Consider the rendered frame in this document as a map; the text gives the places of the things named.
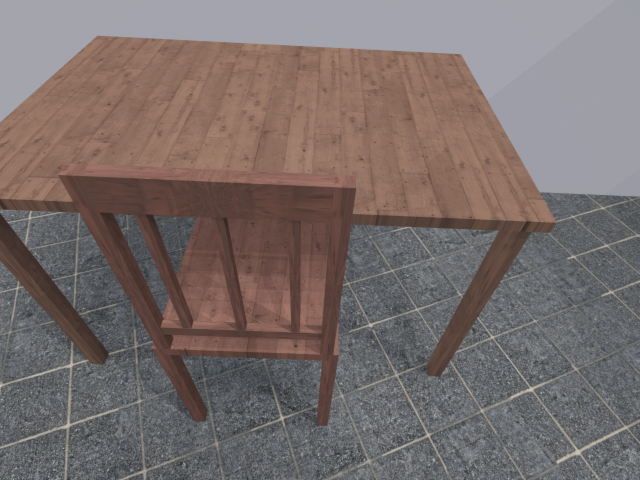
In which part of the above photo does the chair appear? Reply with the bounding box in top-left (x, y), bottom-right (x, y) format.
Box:
top-left (58, 163), bottom-right (356, 426)

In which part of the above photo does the table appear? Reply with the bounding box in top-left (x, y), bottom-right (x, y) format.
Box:
top-left (0, 36), bottom-right (557, 376)

